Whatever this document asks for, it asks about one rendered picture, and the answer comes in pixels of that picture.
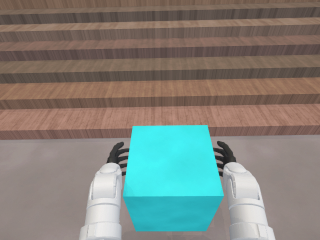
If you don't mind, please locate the left robot hand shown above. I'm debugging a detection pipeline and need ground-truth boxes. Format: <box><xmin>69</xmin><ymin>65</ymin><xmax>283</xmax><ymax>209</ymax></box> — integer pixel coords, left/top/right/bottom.
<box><xmin>106</xmin><ymin>141</ymin><xmax>130</xmax><ymax>176</ymax></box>

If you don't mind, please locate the right robot hand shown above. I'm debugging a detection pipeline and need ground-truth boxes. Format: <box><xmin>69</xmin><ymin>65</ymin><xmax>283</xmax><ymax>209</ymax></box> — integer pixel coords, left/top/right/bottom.
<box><xmin>213</xmin><ymin>141</ymin><xmax>236</xmax><ymax>177</ymax></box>

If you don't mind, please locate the right robot forearm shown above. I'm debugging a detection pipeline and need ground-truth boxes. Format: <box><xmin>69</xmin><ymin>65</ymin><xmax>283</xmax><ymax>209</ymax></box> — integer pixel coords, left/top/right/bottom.
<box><xmin>223</xmin><ymin>162</ymin><xmax>276</xmax><ymax>240</ymax></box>

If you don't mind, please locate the left robot forearm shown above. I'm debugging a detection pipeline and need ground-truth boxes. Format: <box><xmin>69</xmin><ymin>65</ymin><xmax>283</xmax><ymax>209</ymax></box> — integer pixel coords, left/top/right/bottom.
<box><xmin>79</xmin><ymin>162</ymin><xmax>123</xmax><ymax>240</ymax></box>

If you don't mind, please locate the carton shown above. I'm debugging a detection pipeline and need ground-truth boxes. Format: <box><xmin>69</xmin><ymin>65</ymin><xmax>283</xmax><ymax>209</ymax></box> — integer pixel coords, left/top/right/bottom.
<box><xmin>123</xmin><ymin>125</ymin><xmax>224</xmax><ymax>232</ymax></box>

